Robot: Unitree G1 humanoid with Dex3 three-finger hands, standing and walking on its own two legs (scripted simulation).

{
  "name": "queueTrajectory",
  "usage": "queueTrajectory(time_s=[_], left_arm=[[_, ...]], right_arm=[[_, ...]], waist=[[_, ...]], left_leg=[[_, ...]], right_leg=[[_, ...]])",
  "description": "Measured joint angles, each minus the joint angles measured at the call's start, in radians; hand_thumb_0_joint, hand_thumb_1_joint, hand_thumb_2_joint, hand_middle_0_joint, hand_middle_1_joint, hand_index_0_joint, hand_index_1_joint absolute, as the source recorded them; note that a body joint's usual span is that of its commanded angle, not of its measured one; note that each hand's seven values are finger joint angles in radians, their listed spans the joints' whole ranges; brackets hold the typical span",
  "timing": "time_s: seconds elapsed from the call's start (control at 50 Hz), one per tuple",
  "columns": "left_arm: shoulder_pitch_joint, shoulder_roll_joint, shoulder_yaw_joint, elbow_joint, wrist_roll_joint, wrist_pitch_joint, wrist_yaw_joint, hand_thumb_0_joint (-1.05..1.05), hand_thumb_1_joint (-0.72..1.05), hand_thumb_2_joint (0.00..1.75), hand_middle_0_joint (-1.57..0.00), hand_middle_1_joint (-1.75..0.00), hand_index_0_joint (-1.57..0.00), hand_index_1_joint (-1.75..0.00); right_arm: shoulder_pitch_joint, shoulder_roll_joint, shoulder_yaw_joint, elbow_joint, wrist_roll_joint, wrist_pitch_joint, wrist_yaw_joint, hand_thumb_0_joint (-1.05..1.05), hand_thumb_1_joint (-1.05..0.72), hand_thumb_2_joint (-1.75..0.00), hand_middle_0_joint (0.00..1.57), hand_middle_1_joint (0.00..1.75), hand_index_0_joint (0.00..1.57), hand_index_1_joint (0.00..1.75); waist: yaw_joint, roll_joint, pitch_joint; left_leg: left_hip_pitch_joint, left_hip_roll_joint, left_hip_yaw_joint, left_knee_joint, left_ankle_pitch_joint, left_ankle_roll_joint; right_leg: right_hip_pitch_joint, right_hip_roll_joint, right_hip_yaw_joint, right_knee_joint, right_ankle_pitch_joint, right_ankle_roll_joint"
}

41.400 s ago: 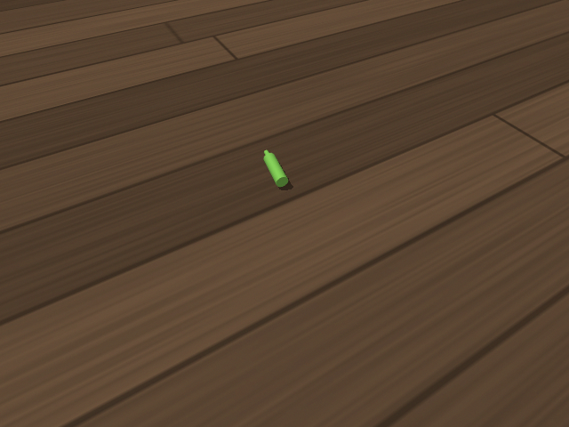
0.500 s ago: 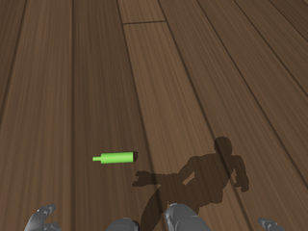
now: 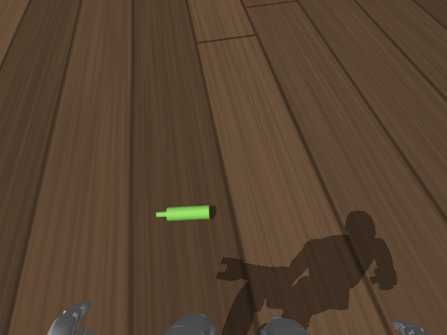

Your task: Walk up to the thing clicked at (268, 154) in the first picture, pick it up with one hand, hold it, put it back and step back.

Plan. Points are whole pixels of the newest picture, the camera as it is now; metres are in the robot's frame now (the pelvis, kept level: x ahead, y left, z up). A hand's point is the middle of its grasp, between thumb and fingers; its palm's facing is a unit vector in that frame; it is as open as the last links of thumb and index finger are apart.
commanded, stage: step back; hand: left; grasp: from above
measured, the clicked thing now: (183, 213) +0.64 +0.24 -0.73
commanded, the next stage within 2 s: none
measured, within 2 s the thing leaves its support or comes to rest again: neither
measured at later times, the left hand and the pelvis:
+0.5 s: hand out of the picture -0.08 +0.25 -0.16, palm faces -0.04 -0.91 -0.41, open 7.4 cm; pelvis -0.17 -0.03 -0.02, yaw -3 degrees
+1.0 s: hand out of the picture -0.22 +0.23 -0.15, palm faces +0.05 -0.92 -0.38, open 7.4 cm; pelvis -0.34 -0.04 +0.00, yaw +2 degrees
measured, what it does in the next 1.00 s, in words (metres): walks backwards: left foot, then right foot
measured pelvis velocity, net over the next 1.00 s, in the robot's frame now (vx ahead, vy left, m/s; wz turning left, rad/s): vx -0.34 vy -0.04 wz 0.03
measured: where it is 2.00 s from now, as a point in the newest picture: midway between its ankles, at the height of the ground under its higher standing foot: outside the picture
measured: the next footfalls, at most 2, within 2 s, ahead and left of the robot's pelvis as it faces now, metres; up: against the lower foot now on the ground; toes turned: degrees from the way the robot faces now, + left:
left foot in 0.08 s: -0.01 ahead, +0.12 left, +0.00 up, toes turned -1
right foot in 0.48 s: -0.16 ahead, -0.16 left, +0.00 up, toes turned +0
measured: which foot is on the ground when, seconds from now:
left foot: up 0.00-0.06, down 0.08-0.50, up 0.52-0.82, down 0.84-1.00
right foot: down 0.00-0.10, up 0.12-0.46, down 0.48-0.86, up 0.88-1.00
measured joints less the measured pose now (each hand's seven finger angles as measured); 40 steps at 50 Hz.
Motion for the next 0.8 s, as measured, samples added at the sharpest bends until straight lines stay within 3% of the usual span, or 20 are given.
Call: queueTrajectory(time_s=[0.04,0.08,0.12,0.16,0.18,0.24,0.3,0.38,0.46,0.5,0.52,0.56,0.6,0.64,0.7,0.8], left_arm=[[-0.013,0.007,-0.003,-0.02,-0.003,0.0,-0.001,0.01,0.9,0.9,-0.21,-0.3,-0.21,-0.3],[-0.025,0.017,-0.007,-0.032,-0.01,0.006,-0.005,0.01,0.9,0.9,-0.21,-0.3,-0.21,-0.3],[-0.039,0.032,-0.005,-0.025,-0.016,0.017,-0.006,0.01,0.9,0.9,-0.21,-0.3,-0.21,-0.3],[-0.036,0.031,-0.002,-0.003,-0.015,0.029,-0.002,0.01,0.9,0.9,-0.21,-0.3,-0.2,-0.3],[-0.032,0.033,0.0,0.007,-0.016,0.035,0.0,0.01,0.9,0.9,-0.21,-0.3,-0.2,-0.3],[-0.014,0.043,0.011,0.021,-0.025,0.034,-0.001,0.01,0.9,0.9,-0.21,-0.29,-0.2,-0.3],[0.011,0.052,0.021,0.023,-0.023,0.03,-0.003,0.01,0.9,0.9,-0.21,-0.29,-0.2,-0.3],[0.035,0.059,0.025,0.034,-0.02,0.03,-0.006,0.01,0.9,0.9,-0.21,-0.29,-0.2,-0.3],[0.045,0.059,0.023,0.052,-0.02,0.018,-0.014,0.01,0.9,0.9,-0.21,-0.29,-0.2,-0.3],[0.04,0.035,0.021,0.073,-0.011,0.008,-0.015,0.01,0.9,0.9,-0.21,-0.29,-0.2,-0.3],[0.043,0.024,0.016,0.075,-0.007,0.008,-0.02,0.01,0.9,0.9,-0.21,-0.29,-0.2,-0.3],[0.063,0.017,0.006,0.068,-0.002,0.009,-0.026,0.01,0.9,0.9,-0.21,-0.29,-0.2,-0.3],[0.075,0.006,-0.002,0.068,0.0,0.011,-0.021,0.01,0.9,0.9,-0.21,-0.3,-0.21,-0.3],[0.071,0.0,-0.003,0.063,0.004,0.014,-0.015,0.01,0.9,0.9,-0.21,-0.3,-0.21,-0.3],[0.048,0.004,-0.003,0.036,0.007,0.008,-0.004,0.01,0.9,0.9,-0.21,-0.3,-0.21,-0.3],[-0.017,0.026,-0.005,-0.016,-0.003,0.003,0.008,0.01,0.9,0.9,-0.21,-0.3,-0.21,-0.3]], right_arm=[[0.003,0.0,-0.001,0.002,-0.006,-0.002,0.002,0.0,-0.9,-0.89,0.2,0.3,0.21,0.3],[0.005,0.003,-0.005,0.002,-0.012,-0.009,0.005,0.0,-0.9,-0.89,0.2,0.3,0.21,0.3],[-0.006,0.027,-0.008,0.008,-0.027,-0.014,0.009,0.0,-0.9,-0.89,0.2,0.3,0.21,0.3],[-0.007,0.037,-0.002,0.002,-0.033,-0.016,0.022,0.0,-0.9,-0.89,0.2,0.3,0.21,0.3],[-0.008,0.042,0.002,0.001,-0.035,-0.019,0.023,0.0,-0.9,-0.89,0.2,0.3,0.21,0.3],[-0.011,0.059,0.011,-0.006,-0.036,-0.022,0.016,0.0,-0.9,-0.89,0.2,0.3,0.21,0.3],[-0.028,0.064,0.011,-0.024,-0.036,-0.024,0.011,0.01,-0.9,-0.89,0.2,0.3,0.21,0.3],[-0.063,0.057,0.007,-0.059,-0.034,-0.029,0.005,0.0,-0.9,-0.89,0.2,0.3,0.21,0.3],[-0.093,0.033,0.006,-0.085,-0.032,-0.019,0.01,0.0,-0.9,-0.89,0.2,0.3,0.21,0.3],[-0.106,0.007,-0.001,-0.08,-0.024,-0.005,0.01,0.0,-0.9,-0.89,0.2,0.3,0.21,0.3],[-0.103,0.002,-0.008,-0.071,-0.019,0.002,0.005,0.0,-0.9,-0.89,0.2,0.3,0.21,0.3],[-0.086,0.006,-0.013,-0.048,-0.011,0.018,-0.002,0.0,-0.9,-0.89,0.2,0.3,0.21,0.3],[-0.061,0.0,-0.012,-0.037,-0.003,0.019,-0.004,0.0,-0.9,-0.89,0.2,0.3,0.21,0.3],[-0.035,-0.005,-0.01,-0.031,0.0,0.01,-0.006,0.0,-0.9,-0.89,0.2,0.3,0.21,0.3],[-0.002,-0.006,-0.005,-0.018,-0.005,0.007,-0.007,0.0,-0.9,-0.89,0.2,0.3,0.21,0.3],[0.019,0.012,-0.002,0.0,-0.018,0.009,0.0,0.01,-0.9,-0.89,0.2,0.3,0.21,0.3]], waist=[[-0.003,-0.006,0.007],[-0.011,-0.014,0.013],[-0.003,-0.059,0.033],[-0.013,-0.053,0.028],[-0.019,-0.047,0.025],[-0.014,-0.049,0.01],[-0.003,-0.05,0.007],[0.005,-0.04,0.018],[0.014,-0.019,0.022],[0.003,0.041,0.031],[-0.004,0.057,0.028],[0.015,0.032,0.006],[0.019,0.02,-0.011],[0.013,0.017,-0.019],[0.005,0.017,-0.015],[-0.007,0.002,0.015]], left_leg=[[0.056,0.027,0.027,-0.14,0.017,0.004],[0.119,0.047,0.054,-0.307,0.116,0.018],[0.126,0.024,0.08,-0.338,0.171,0.04],[0.105,0.041,0.075,-0.327,0.18,0.05],[0.1,0.052,0.07,-0.334,0.192,0.051],[0.085,0.077,0.072,-0.369,0.235,0.047],[0.058,0.097,0.084,-0.38,0.267,0.044],[0.007,0.125,0.102,-0.361,0.297,0.036],[-0.065,0.156,0.114,-0.308,0.317,0.006],[-0.103,0.186,0.076,-0.263,0.317,0.004],[-0.123,0.166,0.038,-0.226,0.236,0.011],[-0.162,0.078,-0.007,-0.054,0.075,0.012],[-0.182,0.008,-0.036,0.106,0.048,0.016],[-0.169,-0.023,-0.036,0.18,0.05,0.012],[-0.099,-0.018,-0.018,0.134,0.022,0.003],[0.054,0.033,0.048,-0.158,0.023,0.01]], right_leg=[[-0.029,-0.007,-0.015,0.021,0.008,0.006],[-0.065,-0.014,-0.028,0.058,0.008,0.016],[-0.091,-0.028,0.005,0.1,-0.025,0.017],[-0.13,0.035,0.06,0.239,-0.203,0.008],[-0.146,0.07,0.084,0.332,-0.246,0.004],[-0.171,0.127,0.124,0.549,-0.264,0.001],[-0.139,0.129,0.138,0.615,-0.264,0.024],[-0.049,0.085,0.12,0.48,-0.285,0.046],[0.072,0.028,0.061,0.166,-0.205,0.028],[0.105,0.054,0.02,0.08,-0.183,0.024],[0.094,0.058,0.006,0.092,-0.176,0.019],[0.062,0.029,0.025,0.112,-0.16,0.009],[0.049,0.005,0.033,0.088,-0.127,0.008],[0.034,-0.01,0.027,0.066,-0.097,0.008],[0.006,-0.017,0.005,0.054,-0.063,0.006],[-0.063,-0.035,-0.047,0.091,-0.03,0.01]])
